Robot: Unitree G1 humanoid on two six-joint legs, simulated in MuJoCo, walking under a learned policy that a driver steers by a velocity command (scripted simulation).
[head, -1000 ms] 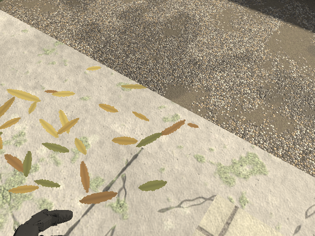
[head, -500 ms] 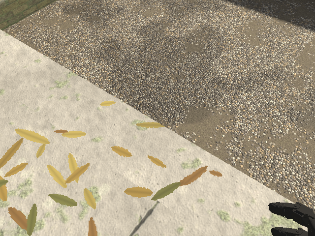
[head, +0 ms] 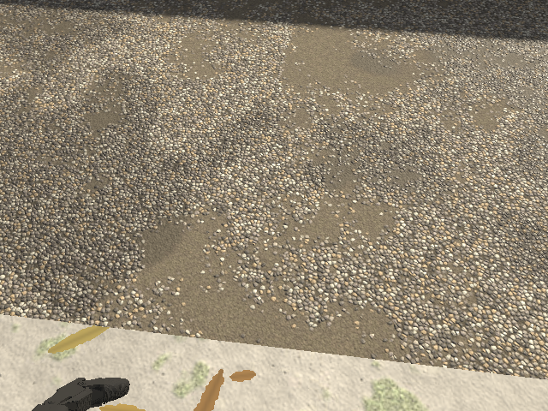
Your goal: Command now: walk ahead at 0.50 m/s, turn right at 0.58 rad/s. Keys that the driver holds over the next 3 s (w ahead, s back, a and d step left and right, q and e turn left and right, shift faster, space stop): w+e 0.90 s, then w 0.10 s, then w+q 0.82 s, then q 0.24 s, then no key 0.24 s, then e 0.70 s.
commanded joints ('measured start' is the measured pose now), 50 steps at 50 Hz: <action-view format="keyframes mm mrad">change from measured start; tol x32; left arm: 1 292 159 79 -3 1 8 21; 50 183 145 -26 -171 38 68 75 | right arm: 1 -85 -185 -33 -79 16 7 -13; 50 -210 -154 24 -233 -10 25 14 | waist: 1 227 100 -174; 3 137 -283 -482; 23 98 -141 -31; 27 14 397 -205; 50 102 -182 -110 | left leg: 1 -194 152 -20 430 1042 95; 3 -730 -94 -253 1106 -200 5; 25 -227 60 -359 139 536 109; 29 -97 327 -846 -97 -23 244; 40 -236 202 -232 -53 524 209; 44 -266 196 -197 12 202 161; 50 -751 -46 -266 922 -44 -12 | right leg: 1 500 106 -66 -81 74 -89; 3 1008 -323 789 -255 148 -389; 8 388 -117 451 -390 -195 -218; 22 262 -36 499 -209 -143 -153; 31 -124 54 203 716 -382 94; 44 267 24 -19 -24 -110 31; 48 555 -254 692 -381 -328 -278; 50 417 -214 473 -295 -85 -225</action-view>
